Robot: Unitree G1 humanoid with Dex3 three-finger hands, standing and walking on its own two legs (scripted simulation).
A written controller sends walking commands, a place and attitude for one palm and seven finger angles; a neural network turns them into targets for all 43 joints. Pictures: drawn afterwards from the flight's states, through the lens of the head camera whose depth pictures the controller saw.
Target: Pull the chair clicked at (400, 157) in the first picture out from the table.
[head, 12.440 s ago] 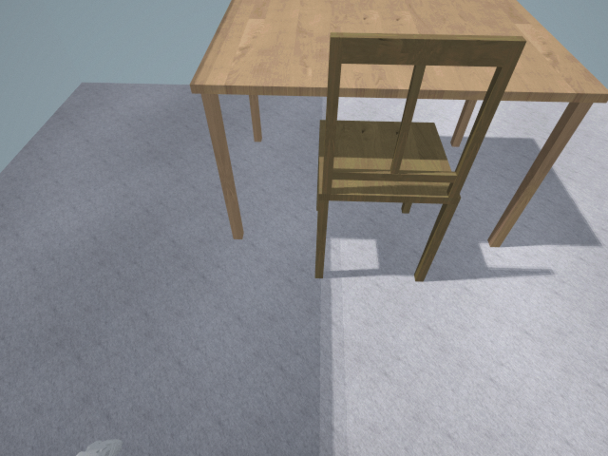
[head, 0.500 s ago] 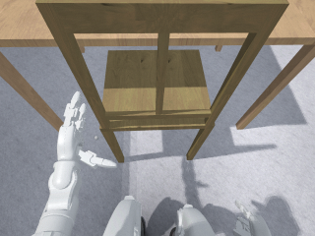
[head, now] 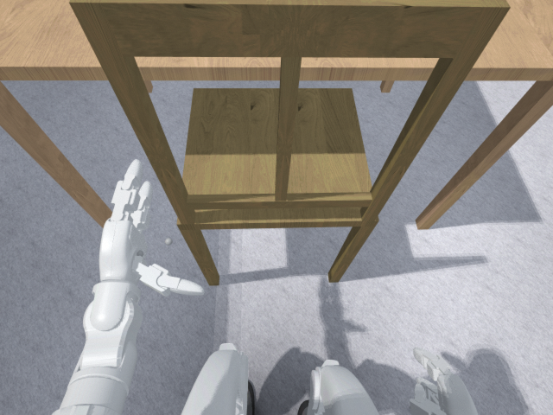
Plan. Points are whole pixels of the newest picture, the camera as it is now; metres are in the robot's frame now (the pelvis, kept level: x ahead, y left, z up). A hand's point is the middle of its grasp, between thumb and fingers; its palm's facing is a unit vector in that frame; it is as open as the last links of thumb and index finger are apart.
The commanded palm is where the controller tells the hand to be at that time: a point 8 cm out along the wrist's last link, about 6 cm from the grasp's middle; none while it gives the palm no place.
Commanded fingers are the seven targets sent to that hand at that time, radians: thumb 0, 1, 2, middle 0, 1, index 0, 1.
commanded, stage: push the fingers through the gap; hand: left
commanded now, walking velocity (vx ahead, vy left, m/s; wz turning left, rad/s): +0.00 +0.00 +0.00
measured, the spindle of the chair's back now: (284, 143) +0.50 +0.01 +0.05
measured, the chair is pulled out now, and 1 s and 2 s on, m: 0.00 0.00 0.00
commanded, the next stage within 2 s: hook a spindle and tug to test in 1.62 s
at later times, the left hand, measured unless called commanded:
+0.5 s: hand (167, 213) +0.39 +0.18 +0.02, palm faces +0.07 -1.00 -0.02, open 16.9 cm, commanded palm +0.37 +0.23 +0.02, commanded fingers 0.00 -0.50 0.30 -0.06 -0.08 -0.06 -0.08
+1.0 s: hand (168, 186) +0.43 +0.19 +0.02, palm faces +0.08 -1.00 -0.03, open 16.9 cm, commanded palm +0.42 +0.23 +0.02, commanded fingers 0.00 -0.50 0.30 -0.06 -0.08 -0.06 -0.08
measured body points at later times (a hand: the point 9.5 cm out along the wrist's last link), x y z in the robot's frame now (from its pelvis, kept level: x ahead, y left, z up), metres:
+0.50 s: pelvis +0.00 +0.01 +0.00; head +0.13 +0.02 +0.43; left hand +0.38 +0.23 +0.02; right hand +0.12 -0.25 -0.12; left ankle +0.05 +0.09 -0.62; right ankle +0.01 -0.10 -0.62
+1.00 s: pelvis +0.00 +0.01 +0.00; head +0.13 +0.03 +0.43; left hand +0.42 +0.24 +0.02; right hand +0.09 -0.25 -0.12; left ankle +0.05 +0.09 -0.62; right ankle +0.01 -0.10 -0.62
